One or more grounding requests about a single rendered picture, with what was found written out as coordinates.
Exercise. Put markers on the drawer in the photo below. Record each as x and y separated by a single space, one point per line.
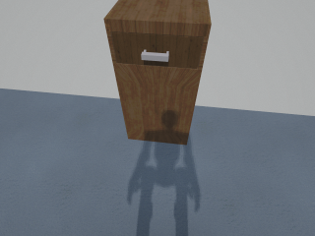
183 50

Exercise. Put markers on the cabinet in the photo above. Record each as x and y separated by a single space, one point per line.
158 101

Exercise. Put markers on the handle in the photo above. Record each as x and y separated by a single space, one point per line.
154 56

